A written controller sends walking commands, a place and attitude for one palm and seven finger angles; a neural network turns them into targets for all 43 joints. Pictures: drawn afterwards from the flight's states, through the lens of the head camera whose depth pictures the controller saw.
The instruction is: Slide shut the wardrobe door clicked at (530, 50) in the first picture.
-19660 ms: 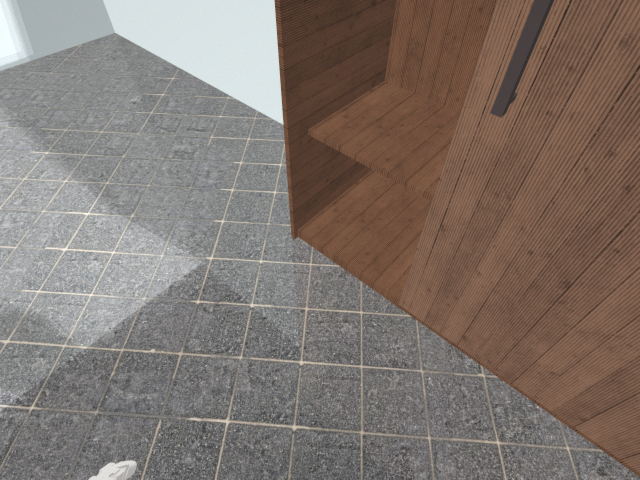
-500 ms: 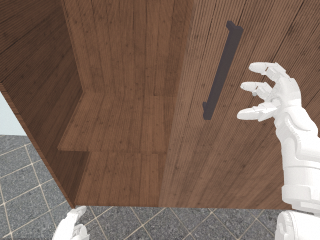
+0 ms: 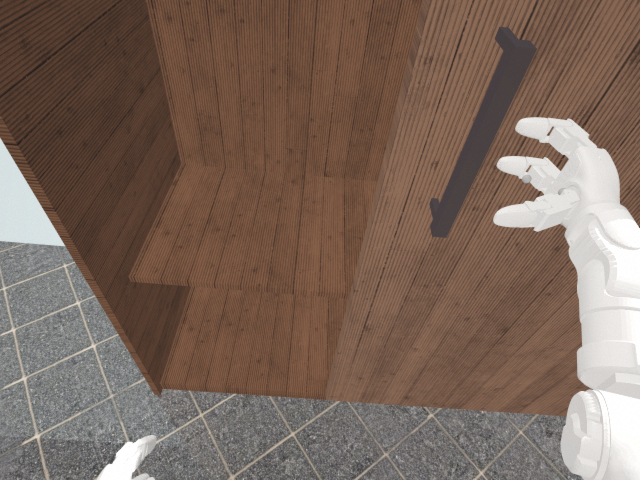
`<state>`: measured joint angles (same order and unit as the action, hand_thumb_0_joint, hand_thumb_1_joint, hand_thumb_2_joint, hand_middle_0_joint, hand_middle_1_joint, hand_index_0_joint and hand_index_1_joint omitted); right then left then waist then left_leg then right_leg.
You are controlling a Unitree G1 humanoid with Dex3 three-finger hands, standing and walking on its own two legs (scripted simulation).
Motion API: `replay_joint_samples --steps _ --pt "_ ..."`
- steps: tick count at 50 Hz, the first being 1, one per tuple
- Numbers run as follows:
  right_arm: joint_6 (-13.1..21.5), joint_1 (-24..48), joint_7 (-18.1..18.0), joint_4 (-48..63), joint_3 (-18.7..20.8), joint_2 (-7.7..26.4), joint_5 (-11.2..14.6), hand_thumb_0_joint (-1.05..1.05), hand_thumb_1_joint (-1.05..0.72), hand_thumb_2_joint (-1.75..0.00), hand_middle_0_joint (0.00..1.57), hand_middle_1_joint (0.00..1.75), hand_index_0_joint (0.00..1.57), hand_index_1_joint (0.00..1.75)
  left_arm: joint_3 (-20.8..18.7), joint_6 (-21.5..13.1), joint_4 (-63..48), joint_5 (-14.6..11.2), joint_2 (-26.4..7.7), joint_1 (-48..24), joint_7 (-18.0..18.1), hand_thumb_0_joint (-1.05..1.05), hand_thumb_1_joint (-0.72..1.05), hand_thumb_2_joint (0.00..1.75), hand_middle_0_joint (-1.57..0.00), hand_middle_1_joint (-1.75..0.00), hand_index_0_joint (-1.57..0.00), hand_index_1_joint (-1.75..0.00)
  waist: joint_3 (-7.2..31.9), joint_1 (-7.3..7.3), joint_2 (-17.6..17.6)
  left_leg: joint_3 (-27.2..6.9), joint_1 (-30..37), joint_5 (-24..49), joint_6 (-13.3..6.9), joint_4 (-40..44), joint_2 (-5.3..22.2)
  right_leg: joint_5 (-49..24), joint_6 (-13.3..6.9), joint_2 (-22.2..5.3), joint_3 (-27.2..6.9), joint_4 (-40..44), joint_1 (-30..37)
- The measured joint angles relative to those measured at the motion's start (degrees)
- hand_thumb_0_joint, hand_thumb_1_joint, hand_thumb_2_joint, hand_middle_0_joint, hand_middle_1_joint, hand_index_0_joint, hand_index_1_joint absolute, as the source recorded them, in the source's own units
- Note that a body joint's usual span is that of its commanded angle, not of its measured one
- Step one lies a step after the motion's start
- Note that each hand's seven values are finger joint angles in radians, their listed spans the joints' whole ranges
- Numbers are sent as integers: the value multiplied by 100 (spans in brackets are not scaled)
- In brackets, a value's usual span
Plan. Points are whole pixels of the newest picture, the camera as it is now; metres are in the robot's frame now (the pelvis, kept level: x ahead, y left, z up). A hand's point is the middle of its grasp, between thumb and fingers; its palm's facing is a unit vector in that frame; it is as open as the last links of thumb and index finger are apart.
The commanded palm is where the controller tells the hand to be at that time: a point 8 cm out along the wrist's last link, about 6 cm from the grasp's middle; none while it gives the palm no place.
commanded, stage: move the hooked fingers beside the handle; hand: right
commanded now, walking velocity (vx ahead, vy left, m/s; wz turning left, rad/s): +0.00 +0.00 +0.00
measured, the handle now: (467, 146) +0.46 -0.12 +0.22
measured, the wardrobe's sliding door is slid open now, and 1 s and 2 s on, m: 0.51 0.51 0.51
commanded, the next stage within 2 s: none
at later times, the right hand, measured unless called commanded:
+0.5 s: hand (534, 183) +0.40 -0.18 +0.22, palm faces -0.02 +1.00 -0.02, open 14.0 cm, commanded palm +0.38 -0.23 +0.22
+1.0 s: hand (530, 197) +0.40 -0.18 +0.21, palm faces +0.00 +1.00 -0.02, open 14.0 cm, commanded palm +0.37 -0.23 +0.22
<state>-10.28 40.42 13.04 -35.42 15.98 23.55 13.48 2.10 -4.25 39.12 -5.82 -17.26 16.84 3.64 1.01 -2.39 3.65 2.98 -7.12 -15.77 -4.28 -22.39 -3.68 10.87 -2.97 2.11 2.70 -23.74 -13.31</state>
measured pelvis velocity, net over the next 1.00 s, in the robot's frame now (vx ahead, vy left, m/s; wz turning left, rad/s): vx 0.00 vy -0.01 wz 0.00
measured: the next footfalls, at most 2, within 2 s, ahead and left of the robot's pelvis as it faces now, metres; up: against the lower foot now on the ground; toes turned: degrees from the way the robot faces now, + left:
none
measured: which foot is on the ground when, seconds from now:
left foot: down 0.00-1.00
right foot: down 0.00-1.00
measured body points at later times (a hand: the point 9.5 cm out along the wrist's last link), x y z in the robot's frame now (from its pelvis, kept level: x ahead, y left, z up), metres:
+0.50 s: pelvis +0.00 -0.01 +0.00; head -0.01 +0.01 +0.45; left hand +0.18 +0.23 -0.09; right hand +0.40 -0.23 +0.23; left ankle -0.04 +0.07 -0.74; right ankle +0.02 -0.09 -0.74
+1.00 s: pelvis +0.00 -0.01 +0.00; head -0.02 +0.01 +0.45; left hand +0.13 +0.24 -0.11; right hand +0.39 -0.24 +0.21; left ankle -0.04 +0.07 -0.74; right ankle +0.02 -0.09 -0.74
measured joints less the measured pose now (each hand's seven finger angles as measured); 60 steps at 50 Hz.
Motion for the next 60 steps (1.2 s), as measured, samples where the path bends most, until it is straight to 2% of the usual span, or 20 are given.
replay_joint_samples --steps 3,6,13,18,23,30,38,48,55,57,60 --pt "104 -248 49 381 120 -86 23 -1 50 -30 30 120 30 121 -28 -9 30 16 -23 73 -18 1 90 90 -20 -30 -20 -30 25 19 -33 -39 41 -34 5 -2 6 36 -3 4 34 17 58" --pt "58 -393 50 607 178 -79 3 -1 50 -30 31 120 30 121 -42 3 11 8 -26 55 -40 1 90 90 -20 -30 -20 -30 77 32 -64 -63 57 -75 9 -29 5 86 -2 2 56 -12 79" --pt "-343 -598 -1 928 33 -127 27 -1 50 -30 30 120 30 120 -71 27 -153 -12 -41 -214 -46 1 90 90 -20 -30 -20 -30 106 86 -20 -27 58 -125 37 -87 35 135 -28 33 24 -94 54" --pt "-345 -660 -83 1211 -80 -285 55 -1 50 -30 30 120 30 120 -22 20 -221 -2 19 -465 -21 1 90 90 -20 -30 -20 -30 86 163 -46 19 91 -142 54 -115 66 126 -47 69 -17 -110 77" --pt "-391 -369 -210 1120 -307 -372 30 -1 50 -30 31 120 30 120 44 27 -223 -2 84 -660 -2 1 90 90 -20 -30 -20 -30 49 212 -47 90 107 -131 72 -117 94 99 -62 104 -83 -129 64" --pt "-498 -52 -315 653 -423 -429 10 -1 50 -30 31 120 30 120 117 120 -193 20 178 -663 -1 1 90 90 -21 -30 -20 -30 47 167 -31 92 68 -82 98 -86 121 29 -89 130 -82 -60 43" --pt "-237 -298 -418 1030 -299 -497 -23 -1 50 -30 31 120 30 120 94 140 -113 70 177 -327 -39 1 90 90 -21 -30 -20 -30 29 96 -12 -21 172 -40 120 -2 127 -6 -104 129 20 89 205" --pt "-578 -595 -405 1044 -259 -388 7 -1 50 -30 31 120 30 120 22 236 -63 31 80 -211 -19 1 90 90 -21 -30 -20 -30 21 70 -4 -28 225 12 110 58 92 -22 -97 94 23 90 236" --pt "-199 -589 -430 1428 -223 -384 -10 -1 50 -30 30 120 30 120 2 42 -66 66 70 -323 3 1 90 90 -20 -30 -20 -30 -68 117 -53 16 278 54 86 92 84 -85 -74 92 -21 131 282" --pt "-198 -444 -379 1334 -262 -372 28 -1 50 -30 30 120 30 120 8 27 -40 44 66 -361 2 1 90 90 -20 -30 -20 -30 -21 141 -39 34 281 54 84 92 83 -85 -71 92 -39 120 274" --pt "-381 -142 -303 851 -399 -359 79 -1 50 -30 30 120 30 120 23 63 -6 -7 61 -425 -3 1 90 90 -20 -30 -20 -30 70 154 -3 81 230 49 83 72 82 -80 -69 95 -82 68 196"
